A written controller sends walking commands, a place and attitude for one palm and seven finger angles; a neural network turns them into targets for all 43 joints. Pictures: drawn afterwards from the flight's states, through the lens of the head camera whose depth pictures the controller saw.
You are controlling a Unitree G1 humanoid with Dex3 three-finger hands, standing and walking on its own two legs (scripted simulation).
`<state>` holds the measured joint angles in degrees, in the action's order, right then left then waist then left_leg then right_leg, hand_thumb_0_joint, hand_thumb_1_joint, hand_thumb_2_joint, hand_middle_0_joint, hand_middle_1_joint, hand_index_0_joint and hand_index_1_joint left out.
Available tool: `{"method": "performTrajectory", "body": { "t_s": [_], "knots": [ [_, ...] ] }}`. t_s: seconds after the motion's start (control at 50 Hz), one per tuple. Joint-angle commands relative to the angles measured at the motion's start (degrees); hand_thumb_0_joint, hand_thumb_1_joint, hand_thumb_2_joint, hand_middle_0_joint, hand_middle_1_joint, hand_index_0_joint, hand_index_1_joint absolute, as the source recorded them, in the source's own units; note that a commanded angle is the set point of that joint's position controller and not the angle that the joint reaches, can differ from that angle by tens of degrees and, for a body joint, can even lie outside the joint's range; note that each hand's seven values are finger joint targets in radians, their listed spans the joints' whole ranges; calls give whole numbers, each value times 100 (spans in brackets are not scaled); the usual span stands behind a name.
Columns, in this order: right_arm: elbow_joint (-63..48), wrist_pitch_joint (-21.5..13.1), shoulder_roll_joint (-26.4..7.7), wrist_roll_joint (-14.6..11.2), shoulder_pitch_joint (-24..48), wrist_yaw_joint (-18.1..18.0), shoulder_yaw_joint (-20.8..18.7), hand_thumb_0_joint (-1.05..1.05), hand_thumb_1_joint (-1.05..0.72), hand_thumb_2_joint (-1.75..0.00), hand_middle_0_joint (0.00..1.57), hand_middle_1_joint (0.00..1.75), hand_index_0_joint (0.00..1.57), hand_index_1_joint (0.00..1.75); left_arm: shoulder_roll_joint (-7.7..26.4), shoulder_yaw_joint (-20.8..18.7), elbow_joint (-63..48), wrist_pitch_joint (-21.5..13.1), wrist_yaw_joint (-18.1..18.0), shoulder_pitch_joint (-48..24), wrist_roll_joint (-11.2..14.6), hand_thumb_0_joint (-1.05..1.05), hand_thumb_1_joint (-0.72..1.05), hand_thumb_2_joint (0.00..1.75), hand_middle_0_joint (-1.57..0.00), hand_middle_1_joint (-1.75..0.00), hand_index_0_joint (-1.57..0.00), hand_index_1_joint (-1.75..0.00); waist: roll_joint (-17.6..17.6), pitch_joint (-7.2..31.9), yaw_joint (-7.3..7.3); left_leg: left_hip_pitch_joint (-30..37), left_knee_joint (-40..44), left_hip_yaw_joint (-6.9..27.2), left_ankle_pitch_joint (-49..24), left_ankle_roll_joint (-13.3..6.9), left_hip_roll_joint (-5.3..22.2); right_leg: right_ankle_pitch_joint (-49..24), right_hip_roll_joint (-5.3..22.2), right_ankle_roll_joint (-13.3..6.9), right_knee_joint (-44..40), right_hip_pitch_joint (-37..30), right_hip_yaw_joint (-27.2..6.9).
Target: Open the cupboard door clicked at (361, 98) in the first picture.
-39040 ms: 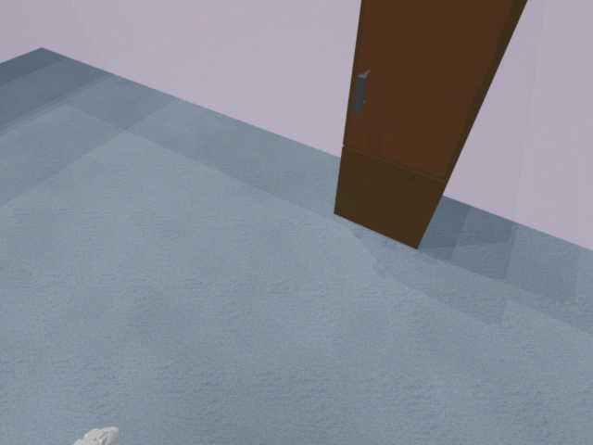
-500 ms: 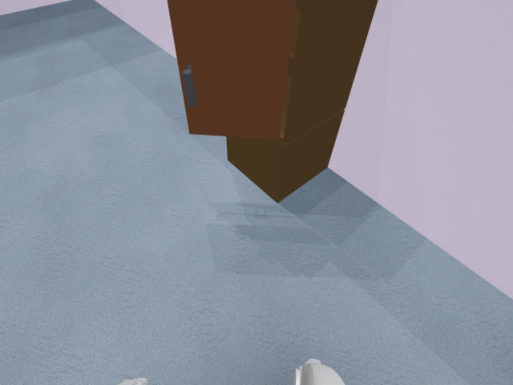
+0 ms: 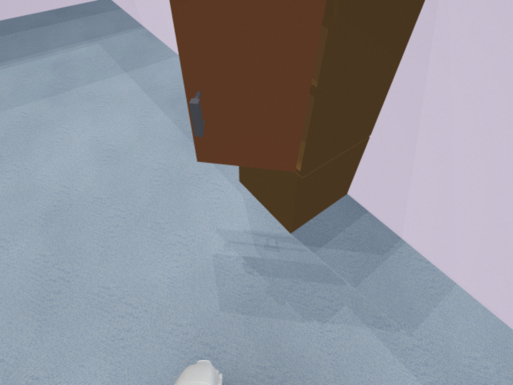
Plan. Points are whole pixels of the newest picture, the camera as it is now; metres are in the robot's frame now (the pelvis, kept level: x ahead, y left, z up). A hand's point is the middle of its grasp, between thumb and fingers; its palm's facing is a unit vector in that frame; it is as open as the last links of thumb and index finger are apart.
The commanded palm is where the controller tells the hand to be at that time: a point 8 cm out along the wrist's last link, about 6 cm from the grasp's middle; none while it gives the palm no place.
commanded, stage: take the last steps up to it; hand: left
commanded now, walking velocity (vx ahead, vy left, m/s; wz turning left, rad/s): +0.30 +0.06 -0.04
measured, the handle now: (198, 114) +0.84 +0.25 -0.11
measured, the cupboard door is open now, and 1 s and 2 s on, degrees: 45 45 45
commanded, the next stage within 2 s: come to a stop and stand still in 0.44 s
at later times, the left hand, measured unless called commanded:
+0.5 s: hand (160, 313) +0.26 +0.22 -0.17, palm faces -0.05 -0.97 -0.23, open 7.3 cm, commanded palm none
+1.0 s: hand (164, 300) +0.29 +0.22 -0.19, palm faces -0.01 -0.98 -0.22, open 7.3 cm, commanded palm none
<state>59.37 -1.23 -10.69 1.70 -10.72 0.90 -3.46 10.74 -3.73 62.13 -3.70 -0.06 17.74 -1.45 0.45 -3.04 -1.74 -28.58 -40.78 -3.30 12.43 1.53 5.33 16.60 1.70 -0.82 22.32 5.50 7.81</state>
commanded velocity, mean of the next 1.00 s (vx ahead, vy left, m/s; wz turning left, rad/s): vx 0.02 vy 0.01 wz -0.02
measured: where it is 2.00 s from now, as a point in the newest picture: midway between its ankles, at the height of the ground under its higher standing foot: outside the picture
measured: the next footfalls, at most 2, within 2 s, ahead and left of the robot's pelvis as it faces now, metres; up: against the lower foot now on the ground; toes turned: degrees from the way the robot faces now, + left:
left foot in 0.08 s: +0.17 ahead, +0.14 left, +0.00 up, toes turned +6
right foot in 0.52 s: +0.25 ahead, -0.08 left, +0.00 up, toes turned -11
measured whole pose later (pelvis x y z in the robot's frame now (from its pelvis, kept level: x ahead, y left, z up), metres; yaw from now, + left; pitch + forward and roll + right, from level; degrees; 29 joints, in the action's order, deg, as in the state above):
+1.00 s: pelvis +0.23 +0.03 -0.01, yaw -5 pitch +0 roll +0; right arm 57.1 1.4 -9.8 1.7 -6.9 -2.3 -1.7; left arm 11.3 -3.1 58.6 3.2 -1.8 10.1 -0.5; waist 1.7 -6.0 -1.4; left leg -19.2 -31.6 -4.6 12.1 -1.4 1.6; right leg 32.3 0.5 0.5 52.9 19.5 1.4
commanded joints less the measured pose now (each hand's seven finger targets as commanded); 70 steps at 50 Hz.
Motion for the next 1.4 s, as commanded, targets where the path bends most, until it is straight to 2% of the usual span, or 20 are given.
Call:
{"method": "performTrajectory", "body": {
  "t_s": [0.0,0.04,0.08,0.22,0.44,0.46,0.5,0.52,0.6,0.7,0.76,0.8,0.84,0.92,1.04,1.1,1.12,1.2,1.3,1.38],
  "knots": [
    [-359,-174,-171,-28,112,74,11,0,-90,-90,20,30,20,30,727,-103,-89,-53,-23,223,11,0,90,90,-20,-30,-20,-30,770,-214,79,824,868,-261,-80,-41,-259,-1196,1461,-667,-596,397,-984],
    [-82,-240,-576,2,-752,-4,-68,0,-90,-90,20,30,20,30,637,-91,-97,0,-9,196,22,0,90,90,-20,-30,-20,-30,-40,257,493,2635,1533,-227,-83,-153,-300,-1331,1034,-408,839,1105,-601],
    [114,-203,-1505,69,-2057,-150,-244,0,-90,-90,20,30,20,30,253,15,-448,-7,27,111,72,0,90,90,-20,-30,-20,-30,-1818,974,915,3919,2333,2523,-558,-1176,1867,1749,-63,-34,3882,2799,-59],
    [-241,-303,-645,-24,-621,-242,59,0,-90,-90,20,30,20,30,89,24,-269,226,76,161,-12,0,90,90,-20,-30,-20,-30,-702,190,115,1827,2998,710,-516,-1074,1216,239,583,43,4086,2568,-619],
    [83,-157,-626,-9,-841,-208,20,0,-90,-90,20,30,20,30,185,24,-548,215,82,-312,-17,0,90,90,-20,-30,-20,-30,-382,-50,-2,1455,2321,272,-59,-898,844,-353,115,32,1049,827,-113],
    [118,-152,-527,-37,-830,-202,45,0,-90,-90,20,30,20,30,328,-8,-455,181,61,-69,-16,0,90,90,-20,-30,-20,-30,-154,11,-117,1186,1874,82,150,-693,586,-464,181,-20,601,220,-270],
    [-15,-180,-174,-82,-956,-124,110,0,-90,-90,20,30,20,30,1156,-161,-183,79,-6,837,-9,0,90,90,-20,-30,-20,-30,1620,473,-364,-389,-307,-735,1759,-153,-530,-957,1980,-857,-410,-1414,-2649],
    [-79,-137,-376,-78,-619,-145,87,0,-90,-90,20,30,20,30,1147,-149,-139,41,-50,1025,50,0,90,90,-20,-30,-20,-30,1659,553,-521,-470,-1359,-213,2449,-125,-407,-1569,2339,-1265,-746,-1167,-3133],
    [222,35,-10,-146,-718,-223,174,0,-90,-90,20,30,20,30,585,50,-364,50,-179,-178,50,0,90,90,-20,-30,-20,-30,554,464,87,358,-990,219,1480,92,-150,-4893,1704,-1027,-197,-234,-1301],
    [267,244,-42,-149,-771,-216,135,0,-90,-90,20,30,20,30,784,-36,-343,238,-247,-420,56,0,90,90,-20,-30,-20,-30,739,470,140,992,287,-68,661,167,-426,-4547,1341,-804,128,35,-835],
    [179,294,-259,-110,-759,-232,31,0,-90,-90,20,30,20,30,824,-73,-370,359,-258,-471,81,0,90,90,-20,-30,-20,-30,728,295,229,1541,1139,-39,-366,94,-362,-3525,1260,-566,500,507,-842],
    [55,245,-681,-61,-779,-253,-39,0,-90,-90,20,30,20,30,597,-42,-505,445,-264,-307,107,0,90,90,-20,-30,-20,-30,-375,504,187,2152,1363,892,-3333,-430,681,-1685,602,-67,1112,1100,-443],
    [-79,249,-943,-40,-639,-314,-83,0,-90,-90,20,30,20,30,337,39,-606,543,-281,-296,107,0,90,90,-20,-30,-20,-30,-1227,352,178,1634,1918,1505,-3893,-1124,1372,1343,-2,115,2250,1135,-319],
    [-360,237,-955,10,-151,-409,-69,0,-90,-90,20,30,20,30,423,-24,-596,617,-210,-387,106,0,90,90,-20,-30,-20,-30,-1078,631,186,1878,1871,1377,-3419,-1387,1331,1724,-43,112,3536,1657,-911],
    [-444,223,-1056,-16,-92,-360,-141,0,-90,-90,20,30,20,30,370,32,-695,583,-131,-203,64,0,90,90,-20,-30,-20,-30,-777,814,220,1839,1905,1236,-2202,-1163,1204,1034,-49,111,1788,1010,-608],
    [-871,103,-985,-227,387,-314,-155,0,-90,-90,20,30,20,30,445,159,-669,375,-342,574,-5,0,90,90,-20,-30,-20,-30,262,886,-178,1960,388,258,-1539,-308,475,-1560,482,223,-675,843,-1359],
    [-1118,182,-484,-157,44,-139,-62,0,-90,-90,20,30,20,30,937,131,-1029,321,-329,-88,-53,0,90,90,-20,-30,-20,-30,1150,474,283,696,-113,-53,817,-120,-332,-1236,1119,-194,-527,857,-2097],
    [-1271,177,-318,-87,222,-116,-2,0,-90,-90,20,30,20,30,885,40,-1217,107,-361,-34,-69,0,90,90,-20,-30,-20,-30,862,520,170,121,-741,182,1153,-225,-412,-4019,1185,-935,427,88,-1871],
    [-925,88,-518,-86,-452,-171,78,0,-90,-90,20,30,20,30,772,146,-1281,242,-309,-154,45,0,90,90,-20,-30,-20,-30,101,165,341,1864,1274,465,-629,-412,-55,-1223,478,-309,572,1432,-1204],
    [-797,77,-597,-49,-220,-184,165,0,-90,-90,20,30,20,30,664,210,-1046,328,-265,120,37,0,90,90,-20,-30,-20,-30,-488,-343,109,785,1930,1044,751,-617,201,499,89,-168,202,1067,-1069]
  ]
}}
